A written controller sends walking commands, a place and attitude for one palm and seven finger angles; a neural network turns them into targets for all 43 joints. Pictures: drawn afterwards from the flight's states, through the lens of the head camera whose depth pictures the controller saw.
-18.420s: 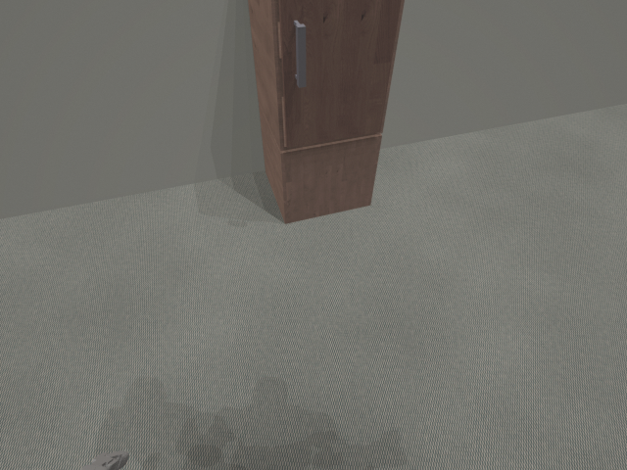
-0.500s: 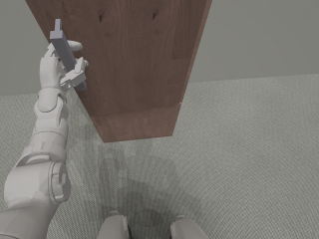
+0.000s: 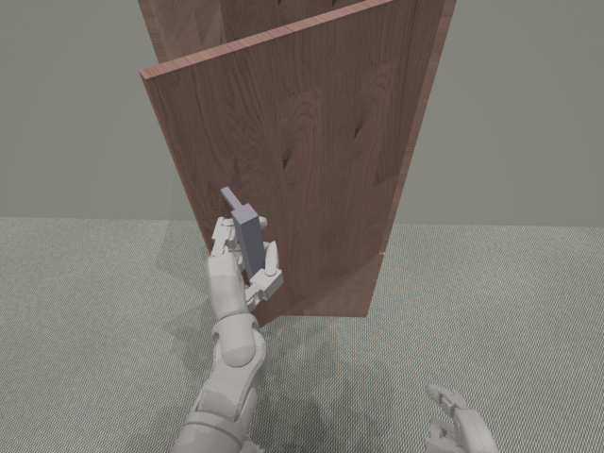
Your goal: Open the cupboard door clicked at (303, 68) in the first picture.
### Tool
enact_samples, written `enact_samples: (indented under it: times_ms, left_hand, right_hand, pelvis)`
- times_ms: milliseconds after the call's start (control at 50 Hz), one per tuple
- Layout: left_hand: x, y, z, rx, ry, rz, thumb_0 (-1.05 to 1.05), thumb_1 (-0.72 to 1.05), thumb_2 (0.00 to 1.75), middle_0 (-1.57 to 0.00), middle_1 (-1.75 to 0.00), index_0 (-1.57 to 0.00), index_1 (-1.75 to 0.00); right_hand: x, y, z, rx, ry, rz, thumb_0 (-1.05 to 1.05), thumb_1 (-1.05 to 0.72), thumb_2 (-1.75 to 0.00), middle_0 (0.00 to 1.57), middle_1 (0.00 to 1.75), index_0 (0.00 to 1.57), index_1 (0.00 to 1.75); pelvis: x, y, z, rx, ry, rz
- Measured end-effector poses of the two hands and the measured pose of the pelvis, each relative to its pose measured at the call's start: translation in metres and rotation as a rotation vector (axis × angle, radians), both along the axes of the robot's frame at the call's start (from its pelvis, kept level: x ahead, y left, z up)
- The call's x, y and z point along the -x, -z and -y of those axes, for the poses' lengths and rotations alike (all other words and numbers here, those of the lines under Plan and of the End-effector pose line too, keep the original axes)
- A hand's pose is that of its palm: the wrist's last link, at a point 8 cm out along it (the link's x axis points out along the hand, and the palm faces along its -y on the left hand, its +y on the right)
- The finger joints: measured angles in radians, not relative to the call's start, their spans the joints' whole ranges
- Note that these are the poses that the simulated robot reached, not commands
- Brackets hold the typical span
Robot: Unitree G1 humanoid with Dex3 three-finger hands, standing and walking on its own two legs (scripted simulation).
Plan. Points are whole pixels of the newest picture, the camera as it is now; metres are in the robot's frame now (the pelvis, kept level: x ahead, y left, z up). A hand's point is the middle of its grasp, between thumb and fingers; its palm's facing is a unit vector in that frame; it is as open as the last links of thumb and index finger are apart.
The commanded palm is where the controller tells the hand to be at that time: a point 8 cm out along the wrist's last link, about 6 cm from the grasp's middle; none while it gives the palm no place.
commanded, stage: pull the door open along its arc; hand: left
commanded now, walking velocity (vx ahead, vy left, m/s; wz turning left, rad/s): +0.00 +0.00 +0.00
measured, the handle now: (245, 244) +0.38 +0.09 +0.06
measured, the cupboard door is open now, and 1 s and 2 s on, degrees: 36 42 44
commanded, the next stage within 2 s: open thumb and fingers to let go in 0.14 s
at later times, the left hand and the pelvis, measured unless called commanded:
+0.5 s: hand (287, 288) +0.31 +0.03 +0.06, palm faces +0.38 -0.92 -0.03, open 7.5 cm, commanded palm +0.26 +0.06 +0.06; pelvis +0.00 -0.05 +0.00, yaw +3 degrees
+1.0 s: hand (281, 296) +0.31 +0.04 +0.06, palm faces +0.33 -0.94 -0.02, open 14.9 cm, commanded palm +0.26 +0.07 +0.06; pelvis -0.01 -0.02 -0.01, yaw +1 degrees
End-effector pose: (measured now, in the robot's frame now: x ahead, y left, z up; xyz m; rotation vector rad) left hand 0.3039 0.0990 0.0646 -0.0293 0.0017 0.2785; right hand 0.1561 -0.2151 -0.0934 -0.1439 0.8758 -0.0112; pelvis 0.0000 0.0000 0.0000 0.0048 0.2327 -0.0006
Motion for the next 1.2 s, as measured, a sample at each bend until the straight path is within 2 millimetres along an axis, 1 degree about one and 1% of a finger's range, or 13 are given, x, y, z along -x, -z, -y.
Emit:
enact_samples:
  times_ms: [100, 200, 240, 300, 400, 520, 580, 680, 780, 880, 1040, 1120, 1200]
  left_hand:
    - [0.021, -0.004, 0.020, -0.034, 0.032, -0.048, 0.01, 0.63, 0.68, -0.34, -1.31, -0.37, -1.33]
    - [0.034, -0.006, 0.035, -0.036, 0.038, -0.074, 0.01, 0.63, 0.69, -0.32, -1.29, -0.38, -1.33]
    - [0.034, -0.006, 0.037, -0.045, 0.018, -0.067, 0.01, 0.63, 0.70, -0.32, -1.29, -0.37, -1.33]
    - [0.030, -0.003, 0.038, -0.057, -0.021, -0.053, 0.00, 0.63, 0.74, -0.34, -1.30, -0.37, -1.33]
    - [0.024, 0.001, 0.032, -0.044, -0.086, -0.052, -0.02, 0.59, 0.75, -0.36, -1.32, -0.37, -1.32]
    - [0.032, -0.001, 0.026, -0.049, -0.112, -0.048, -0.01, 0.39, 0.68, -0.36, -1.30, -0.36, -1.30]
    - [0.036, -0.001, 0.027, -0.050, -0.102, -0.042, 0.00, 0.24, 0.61, -0.34, -1.27, -0.35, -1.28]
    - [0.038, 0.001, 0.028, -0.043, -0.087, -0.025, 0.00, -0.06, 0.49, -0.31, -1.24, -0.32, -1.24]
    - [0.040, 0.003, 0.026, -0.040, -0.077, -0.022, 0.00, -0.30, 0.38, -0.30, -1.19, -0.30, -1.19]
    - [0.039, 0.004, 0.019, -0.034, -0.093, -0.025, -0.01, -0.42, 0.33, -0.28, -1.05, -0.28, -1.05]
    - [0.035, 0.005, 0.017, -0.044, -0.048, -0.008, -0.01, -0.48, 0.31, -0.23, -0.73, -0.24, -0.72]
    - [0.032, 0.005, 0.018, -0.041, -0.021, -0.011, -0.02, -0.49, 0.30, -0.21, -0.56, -0.22, -0.55]
    - [0.030, 0.004, 0.018, -0.052, 0.022, -0.012, -0.02, -0.49, 0.30, -0.20, -0.44, -0.20, -0.44]
  right_hand:
    - [-0.014, -0.010, -0.002, -0.031, -0.003, 0.056, 0.01, -0.91, -0.90, 0.20, 0.30, 0.20, 0.30]
    - [-0.019, -0.015, 0.009, -0.029, -0.012, 0.078, 0.01, -0.91, -0.90, 0.20, 0.30, 0.20, 0.30]
    - [-0.019, -0.012, 0.016, -0.018, -0.022, 0.077, 0.01, -0.91, -0.90, 0.20, 0.30, 0.20, 0.30]
    - [-0.019, -0.003, 0.027, 0.009, -0.038, 0.057, 0.01, -0.91, -0.90, 0.20, 0.30, 0.20, 0.30]
    - [-0.010, 0.014, 0.042, 0.029, -0.032, -0.002, 0.01, -0.91, -0.90, 0.20, 0.30, 0.20, 0.30]
    - [0.006, 0.023, 0.051, 0.015, -0.010, -0.051, 0.01, -0.91, -0.90, 0.20, 0.30, 0.20, 0.30]
    - [0.012, 0.024, 0.052, 0.009, 0.002, -0.056, 0.01, -0.91, -0.90, 0.20, 0.30, 0.20, 0.30]
    - [0.017, 0.025, 0.054, 0.017, 0.018, -0.046, 0.01, -0.91, -0.90, 0.20, 0.30, 0.20, 0.30]
    - [0.016, 0.023, 0.051, 0.028, 0.027, -0.026, 0.01, -0.91, -0.90, 0.20, 0.30, 0.20, 0.30]
    - [0.013, 0.019, 0.043, 0.038, 0.026, -0.003, 0.01, -0.91, -0.90, 0.20, 0.30, 0.20, 0.30]
    - [0.011, 0.016, 0.023, 0.041, 0.018, 0.023, 0.01, -0.91, -0.90, 0.20, 0.30, 0.20, 0.30]
    - [0.013, 0.015, 0.012, 0.036, 0.021, 0.025, 0.01, -0.91, -0.90, 0.20, 0.30, 0.20, 0.30]
    - [0.018, 0.014, 0.000, 0.027, 0.020, 0.023, 0.01, -0.91, -0.90, 0.20, 0.30, 0.20, 0.30]
  pelvis:
    - [-0.001, -0.005, 0.012, -0.011, -0.004, 0.041]
    - [-0.004, -0.009, 0.026, -0.019, -0.019, 0.070]
    - [-0.003, -0.008, 0.030, -0.020, -0.030, 0.070]
    - [0.001, -0.003, 0.036, -0.022, -0.043, 0.060]
    - [0.004, 0.001, 0.043, -0.034, -0.049, 0.037]
    - [0.002, 0.000, 0.047, -0.047, -0.038, 0.031]
    - [0.002, 0.000, 0.047, -0.048, -0.032, 0.033]
    - [0.003, 0.002, 0.045, -0.045, -0.023, 0.030]
    - [0.006, 0.004, 0.041, -0.042, -0.016, 0.030]
    - [0.009, 0.004, 0.033, -0.032, -0.016, 0.033]
    - [0.016, 0.008, 0.017, -0.012, -0.014, 0.028]
    - [0.019, 0.008, 0.009, -0.002, -0.010, 0.030]
    - [0.021, 0.008, 0.001, 0.004, -0.006, 0.032]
